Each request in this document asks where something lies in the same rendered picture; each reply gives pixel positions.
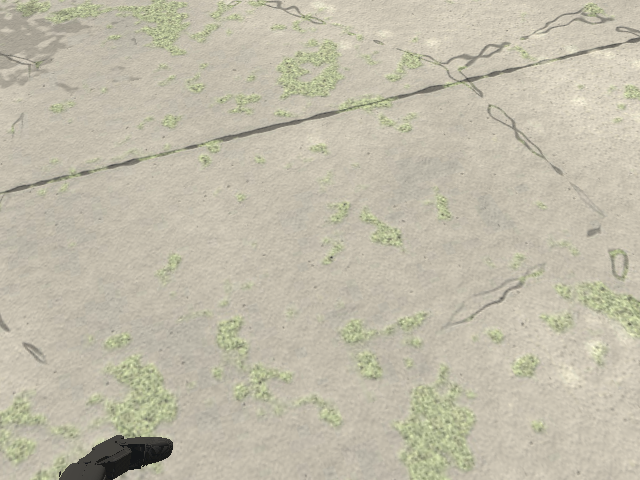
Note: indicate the left robot hand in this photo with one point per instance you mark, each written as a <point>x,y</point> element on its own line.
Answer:
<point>117,455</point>

